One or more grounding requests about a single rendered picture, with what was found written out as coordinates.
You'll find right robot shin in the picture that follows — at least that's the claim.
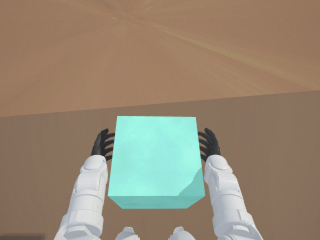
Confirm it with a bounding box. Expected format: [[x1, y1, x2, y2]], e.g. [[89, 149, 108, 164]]
[[173, 226, 184, 234]]

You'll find left robot shin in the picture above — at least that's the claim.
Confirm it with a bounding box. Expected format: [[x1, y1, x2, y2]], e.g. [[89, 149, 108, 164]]
[[117, 227, 134, 236]]

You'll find robot shin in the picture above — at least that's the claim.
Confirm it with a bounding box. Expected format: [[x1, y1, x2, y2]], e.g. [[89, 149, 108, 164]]
[[117, 227, 134, 236], [173, 226, 184, 234]]

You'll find robot left hand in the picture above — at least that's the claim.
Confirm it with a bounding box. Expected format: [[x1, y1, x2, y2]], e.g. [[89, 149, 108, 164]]
[[91, 128, 115, 161]]

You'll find carton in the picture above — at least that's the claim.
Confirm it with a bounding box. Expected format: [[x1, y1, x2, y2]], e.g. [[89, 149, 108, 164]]
[[108, 116, 205, 209]]

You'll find robot left forearm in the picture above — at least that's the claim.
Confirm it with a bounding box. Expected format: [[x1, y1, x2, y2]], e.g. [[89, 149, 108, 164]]
[[54, 155, 109, 240]]

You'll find robot right forearm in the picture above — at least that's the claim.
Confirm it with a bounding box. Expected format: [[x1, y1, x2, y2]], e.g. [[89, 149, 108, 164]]
[[204, 154, 263, 240]]

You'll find robot right hand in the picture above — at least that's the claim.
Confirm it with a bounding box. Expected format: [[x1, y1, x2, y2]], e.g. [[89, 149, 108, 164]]
[[197, 128, 221, 162]]

